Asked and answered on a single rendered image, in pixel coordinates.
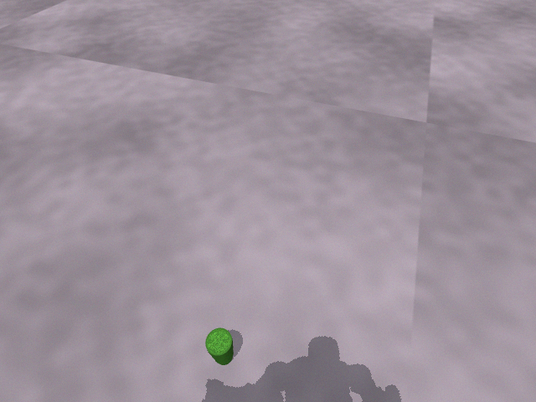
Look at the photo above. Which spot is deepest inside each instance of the cup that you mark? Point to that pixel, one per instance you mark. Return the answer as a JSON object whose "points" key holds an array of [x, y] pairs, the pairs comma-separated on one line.
{"points": [[219, 344]]}

